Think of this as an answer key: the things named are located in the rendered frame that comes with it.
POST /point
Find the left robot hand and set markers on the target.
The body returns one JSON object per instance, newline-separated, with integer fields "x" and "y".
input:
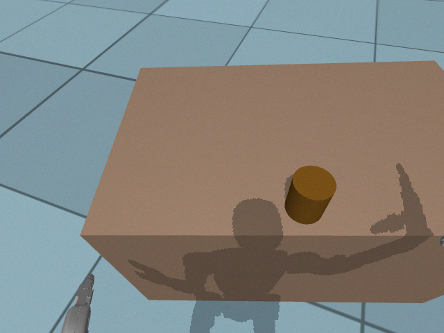
{"x": 77, "y": 317}

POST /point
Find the can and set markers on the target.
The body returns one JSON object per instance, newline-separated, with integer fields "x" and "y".
{"x": 310, "y": 192}

